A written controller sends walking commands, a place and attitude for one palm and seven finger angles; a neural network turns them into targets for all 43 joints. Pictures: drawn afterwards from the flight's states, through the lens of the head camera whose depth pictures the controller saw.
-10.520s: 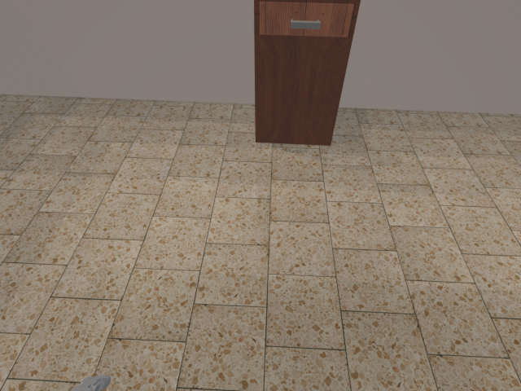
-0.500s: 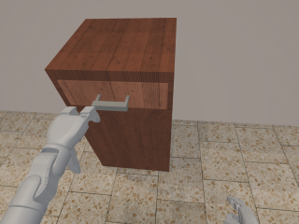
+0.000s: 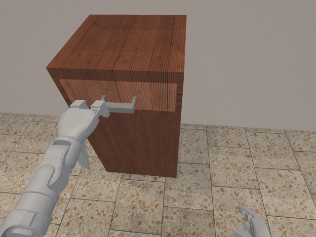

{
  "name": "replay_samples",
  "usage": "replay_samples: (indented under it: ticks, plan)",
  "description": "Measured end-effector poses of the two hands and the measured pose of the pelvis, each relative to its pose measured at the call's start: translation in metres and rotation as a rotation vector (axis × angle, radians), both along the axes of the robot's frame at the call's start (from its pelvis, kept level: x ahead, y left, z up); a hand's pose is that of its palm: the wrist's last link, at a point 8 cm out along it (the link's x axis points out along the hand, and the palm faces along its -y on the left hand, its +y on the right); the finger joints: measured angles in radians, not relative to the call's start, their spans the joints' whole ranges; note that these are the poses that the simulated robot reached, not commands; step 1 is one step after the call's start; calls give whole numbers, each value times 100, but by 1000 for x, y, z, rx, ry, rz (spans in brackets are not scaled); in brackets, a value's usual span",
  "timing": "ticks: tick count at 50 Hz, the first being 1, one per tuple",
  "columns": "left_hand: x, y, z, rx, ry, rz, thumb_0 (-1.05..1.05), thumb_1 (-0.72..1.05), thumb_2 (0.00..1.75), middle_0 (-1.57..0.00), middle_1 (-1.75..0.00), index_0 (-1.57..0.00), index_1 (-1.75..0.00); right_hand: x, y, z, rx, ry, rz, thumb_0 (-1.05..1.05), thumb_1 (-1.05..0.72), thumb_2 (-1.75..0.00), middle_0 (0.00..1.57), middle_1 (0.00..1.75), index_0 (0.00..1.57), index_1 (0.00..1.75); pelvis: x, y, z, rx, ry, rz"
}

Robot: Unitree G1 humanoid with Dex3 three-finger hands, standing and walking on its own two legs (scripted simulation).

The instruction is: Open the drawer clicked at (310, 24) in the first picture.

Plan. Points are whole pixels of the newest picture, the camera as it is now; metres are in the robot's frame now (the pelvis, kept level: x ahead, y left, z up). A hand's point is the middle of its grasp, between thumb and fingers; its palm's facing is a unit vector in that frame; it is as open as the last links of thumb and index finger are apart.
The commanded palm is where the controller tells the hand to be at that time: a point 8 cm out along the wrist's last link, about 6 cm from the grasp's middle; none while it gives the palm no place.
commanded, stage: move the hooked fingers above the handle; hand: left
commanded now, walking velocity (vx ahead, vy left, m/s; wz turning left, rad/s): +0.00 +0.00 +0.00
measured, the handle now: (117, 102) +0.56 +0.22 -0.03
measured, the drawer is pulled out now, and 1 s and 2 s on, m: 0.00 0.00 0.00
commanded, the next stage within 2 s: none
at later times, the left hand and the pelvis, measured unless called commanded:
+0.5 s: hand (95, 116) +0.42 +0.24 +0.05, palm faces +0.01 -0.02 -1.00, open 13.8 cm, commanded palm +0.39 +0.23 +0.11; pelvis +0.02 +0.00 -0.01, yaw -1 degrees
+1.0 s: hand (102, 107) +0.47 +0.24 +0.03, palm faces -0.06 +0.02 -1.00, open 13.8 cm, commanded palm +0.46 +0.22 +0.09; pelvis +0.01 +0.00 -0.02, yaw -1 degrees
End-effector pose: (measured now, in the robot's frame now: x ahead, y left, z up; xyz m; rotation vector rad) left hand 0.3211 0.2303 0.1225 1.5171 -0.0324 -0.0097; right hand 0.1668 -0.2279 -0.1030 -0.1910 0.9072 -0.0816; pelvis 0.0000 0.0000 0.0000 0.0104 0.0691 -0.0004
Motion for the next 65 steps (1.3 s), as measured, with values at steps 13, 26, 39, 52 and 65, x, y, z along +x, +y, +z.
replay_samples:
  ticks: [13,26,39,52,65]
  plan:
    - [44,0,-13,15,54,25,0,-48,30,-32,-120,-31,-120,-33,-22,-17,-24,123,-81,1,-91,-90,20,30,20,30,11,0,-4,-1,60,-8]
    - [75,8,-17,34,10,57,0,-48,30,-32,-120,-32,-120,-48,-32,-24,-34,183,-135,1,-91,-90,20,30,20,30,19,-1,-9,-5,107,-10]
    - [105,-16,-26,22,35,-28,0,-48,30,-32,-120,-32,-120,-61,-32,-28,-43,212,-161,1,-91,-90,20,30,20,30,18,2,-14,-8,141,-9]
    - [137,0,-37,68,92,64,0,-48,30,-32,-120,-31,-120,-115,-36,-36,-60,343,-218,1,-91,-90,20,30,20,30,13,4,-19,-15,200,-9]
    - [175,-24,-37,26,-8,3,0,-48,30,-34,-123,-34,-121,-166,-38,-38,-89,445,-290,0,-91,-90,20,30,20,30,11,9,-28,-17,267,-32]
